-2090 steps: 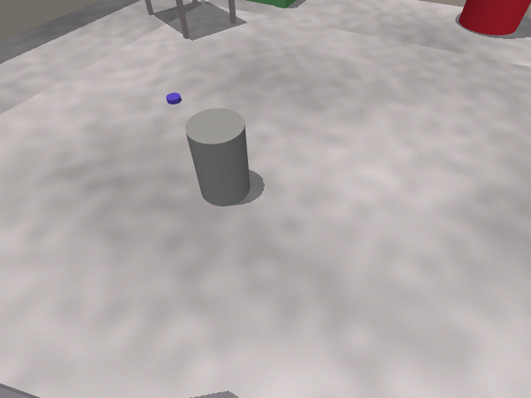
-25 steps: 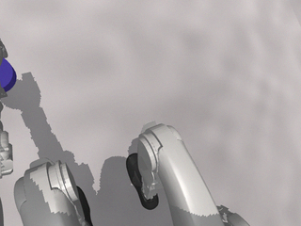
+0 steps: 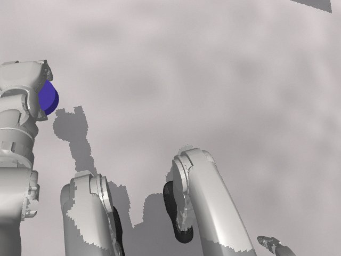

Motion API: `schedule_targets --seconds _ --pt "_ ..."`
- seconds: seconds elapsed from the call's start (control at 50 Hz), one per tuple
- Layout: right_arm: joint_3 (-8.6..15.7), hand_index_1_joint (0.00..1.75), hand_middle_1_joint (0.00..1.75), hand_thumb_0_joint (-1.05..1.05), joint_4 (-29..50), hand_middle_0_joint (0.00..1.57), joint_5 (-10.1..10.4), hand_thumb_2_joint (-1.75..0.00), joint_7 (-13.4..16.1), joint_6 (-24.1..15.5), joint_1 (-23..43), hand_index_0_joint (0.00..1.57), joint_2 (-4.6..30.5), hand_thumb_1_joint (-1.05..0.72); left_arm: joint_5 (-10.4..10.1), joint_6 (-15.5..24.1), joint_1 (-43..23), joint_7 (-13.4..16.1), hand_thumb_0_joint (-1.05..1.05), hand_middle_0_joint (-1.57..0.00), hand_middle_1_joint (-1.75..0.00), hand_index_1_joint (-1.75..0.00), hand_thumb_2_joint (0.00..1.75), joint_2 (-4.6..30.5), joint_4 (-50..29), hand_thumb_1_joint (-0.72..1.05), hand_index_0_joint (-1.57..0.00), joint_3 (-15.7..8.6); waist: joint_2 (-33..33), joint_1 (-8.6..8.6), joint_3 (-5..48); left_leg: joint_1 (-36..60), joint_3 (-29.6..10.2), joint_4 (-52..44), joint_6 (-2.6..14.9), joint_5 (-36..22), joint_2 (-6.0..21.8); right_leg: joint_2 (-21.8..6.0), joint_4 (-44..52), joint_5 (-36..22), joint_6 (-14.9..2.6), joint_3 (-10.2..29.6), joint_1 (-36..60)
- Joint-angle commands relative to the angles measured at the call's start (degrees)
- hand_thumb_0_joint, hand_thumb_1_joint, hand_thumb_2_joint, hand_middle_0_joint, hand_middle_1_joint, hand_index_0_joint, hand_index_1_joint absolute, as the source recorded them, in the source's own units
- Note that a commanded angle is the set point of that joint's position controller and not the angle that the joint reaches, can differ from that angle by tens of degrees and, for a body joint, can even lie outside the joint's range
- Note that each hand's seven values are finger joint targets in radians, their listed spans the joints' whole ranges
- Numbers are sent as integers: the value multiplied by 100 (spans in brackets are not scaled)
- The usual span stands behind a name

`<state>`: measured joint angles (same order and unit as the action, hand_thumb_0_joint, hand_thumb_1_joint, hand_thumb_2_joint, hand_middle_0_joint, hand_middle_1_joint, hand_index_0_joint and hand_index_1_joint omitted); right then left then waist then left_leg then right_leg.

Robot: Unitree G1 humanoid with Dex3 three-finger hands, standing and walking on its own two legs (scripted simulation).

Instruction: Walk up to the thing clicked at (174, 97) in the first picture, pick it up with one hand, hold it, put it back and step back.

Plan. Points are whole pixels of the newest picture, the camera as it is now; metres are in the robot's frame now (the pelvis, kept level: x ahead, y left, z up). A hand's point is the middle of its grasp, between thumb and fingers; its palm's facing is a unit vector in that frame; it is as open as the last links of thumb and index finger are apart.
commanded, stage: lift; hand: left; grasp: from above
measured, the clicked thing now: (35, 97) +0.52 +0.24 -0.17
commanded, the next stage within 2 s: hold in 1.34 s
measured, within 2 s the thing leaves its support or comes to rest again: neither
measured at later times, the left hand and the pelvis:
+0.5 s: hand out of the picture +0.42 +0.25 +0.04, palm faces -0.44 -0.10 -0.89, open 11.3 cm; pelvis +0.01 +0.00 +0.14, yaw +4 degrees
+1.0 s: hand out of the picture +0.37 +0.24 +0.21, palm faces -0.45 -0.10 -0.89, open 11.3 cm; pelvis +0.04 +0.00 +0.30, yaw +5 degrees
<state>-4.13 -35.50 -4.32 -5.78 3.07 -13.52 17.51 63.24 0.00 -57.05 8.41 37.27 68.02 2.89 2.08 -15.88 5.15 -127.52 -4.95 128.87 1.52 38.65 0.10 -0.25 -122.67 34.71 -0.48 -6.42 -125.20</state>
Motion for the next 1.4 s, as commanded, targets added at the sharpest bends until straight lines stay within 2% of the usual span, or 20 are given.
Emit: schedule_targets --seconds 0.0,0.04,0.1,0.16,0.18,0.24,0.28,0.46,0.5,0.52,0.54,0.56,0.6,0.64,0.74,0.76,0.86,0.98,1.2,1.38 --pt "609 30 30 0 42 20 131 -90 175 44 -1149 20 1314 -91 -102 -7 -1934 147 0 -66 -106 -101 95 1092 -1323 36 -70 -146 1748 92 4290 3117 290 -1834 7 -936 -126 209 1544 -819 -312 10 2466" --pt "676 30 30 0 76 20 186 -91 217 60 -1104 20 1255 -91 -153 -16 -1768 119 0 -66 -105 -101 96 1053 -1522 34 -69 -133 1529 222 4393 3287 294 -2032 29 -783 -126 218 1714 -683 -300 59 2658" --pt "731 30 30 0 112 20 241 -90 286 63 -996 20 1196 -91 -319 -13 -1602 21 0 -67 -104 -100 95 795 -1821 36 -71 -23 1295 228 4292 3508 231 -2303 52 -635 -106 212 1960 -598 -277 87 2745" --pt "792 30 30 0 125 20 318 -90 375 64 -933 20 1165 -90 -390 -17 -1463 3 0 -64 -105 -101 94 819 -2261 35 -69 -30 1340 371 4579 4014 190 -2631 44 -747 -85 196 2153 -768 -241 117 3068" --pt "781 30 30 0 116 20 336 -90 387 57 -930 20 1099 -90 -424 -30 -1364 3 0 -65 -106 -101 96 664 -2338 35 -69 44 1341 364 4642 4080 215 -2720 45 -870 -77 205 2208 -888 -223 127 3259" --pt "782 30 30 0 97 20 404 -90 458 55 -867 20 1040 -90 -493 -105 -905 -9 0 -66 -104 -100 96 547 -2275 35 -70 55 1151 437 4350 4415 99 -3158 48 -835 -52 184 2472 -921 -173 135 3445" --pt "819 30 30 0 112 20 431 -90 528 51 -796 20 991 -90 -509 -117 -918 32 0 -64 -106 -101 96 588 -2631 34 -68 8 1160 515 4536 4690 105 -3385 57 -791 -63 188 2690 -887 -164 164 3757" --pt "801 30 30 0 114 20 573 -90 746 4 -448 20 699 -90 -614 -291 361 31 0 -67 -105 -101 99 180 -2718 35 -70 113 547 716 3939 5692 239 -4525 63 -913 -63 211 4008 -906 -94 295 5094" --pt "816 30 30 0 115 20 612 -90 819 -12 -425 20 653 -90 -622 -255 285 78 0 -67 -106 -102 100 250 -3087 36 -71 81 618 742 3955 5988 286 -4785 57 -989 -93 220 4321 -952 -100 374 5531" --pt "804 30 30 0 102 20 628 -90 854 -19 -368 20 600 -90 -625 -268 469 95 0 -67 -104 -101 100 270 -2974 34 -70 100 478 779 3809 6073 327 -4921 67 -889 -97 248 4523 -835 -98 405 5719" --pt "766 30 30 0 44 20 634 -90 883 -39 -411 20 569 -90 -593 -273 619 113 0 -68 -103 -100 101 150 -2802 33 -71 154 386 709 3463 6076 374 -5023 65 -923 -112 231 4701 -851 -88 445 5788" --pt "781 30 30 0 47 20 658 -90 917 -55 -384 20 562 -90 -619 -237 471 145 0 -69 -101 -99 99 250 -3030 35 -72 92 483 781 3457 6235 321 -5238 51 -835 -108 241 4831 -749 -98 472 5919" --pt "762 30 30 0 -39 20 676 -90 978 -100 -304 20 489 -90 -642 -248 697 165 0 -69 -102 -99 99 -21 -2688 36 -72 257 442 785 3079 6585 278 -5593 29 -714 -71 262 5108 -657 -91 472 6047" --pt "754 30 30 0 -78 20 711 -90 1019 -162 -343 20 502 -90 -629 -228 750 204 0 -71 -99 -97 99 -67 -2667 38 -73 286 434 805 2903 6863 204 -5901 -5 -756 -67 265 5359 -667 -100 510 6256" --pt "789 30 30 0 -159 20 725 -90 1073 -311 -346 20 448 -90 -706 -174 1183 229 0 -70 -102 -99 100 -385 -2371 36 -72 465 262 865 2520 7396 311 -6416 1 -1234 -80 266 6053 -1070 -93 596 7033" --pt "787 30 30 0 -181 20 722 -90 1075 -334 -380 20 452 -90 -674 -153 1386 245 0 -70 -100 -98 98 -364 -2265 36 -72 452 234 941 2409 7498 317 -6519 -6 -1351 -85 270 6148 -1141 -99 596 7131" --pt "825 30 30 0 -198 20 680 -90 1066 -406 -332 20 475 -90 -601 -81 1148 446 0 -72 -100 -97 97 -442 -2365 39 -74 480 295 971 2218 8116 305 -7084 -18 -1376 -55 278 6640 -1207 -92 590 7561" --pt "889 30 30 0 -239 20 636 -90 1023 -396 -369 20 509 -90 -522 -119 1296 583 0 -73 -101 -98 99 -391 -2385 40 -75 423 205 1080 2243 8862 356 -7598 -52 -1995 -45 262 7129 -1737 -88 588 8250" --pt "927 30 30 0 -178 20 644 -90 974 -339 -354 20 482 -90 -604 -178 1678 504 0 -71 -95 -93 95 -624 -2498 35 -73 523 60 1146 1931 9726 431 -8311 -64 -2808 -67 230 7925 -2468 -65 669 9192" --pt "966 30 30 0 -104 20 673 -90 947 -314 -250 20 493 -89 -587 -142 1944 395 0 -75 -92 -90 94 -590 -2685 39 -77 537 2 1244 1694 10175 468 -8792 -77 -3051 -93 245 8369 -2640 -66 675 9715"
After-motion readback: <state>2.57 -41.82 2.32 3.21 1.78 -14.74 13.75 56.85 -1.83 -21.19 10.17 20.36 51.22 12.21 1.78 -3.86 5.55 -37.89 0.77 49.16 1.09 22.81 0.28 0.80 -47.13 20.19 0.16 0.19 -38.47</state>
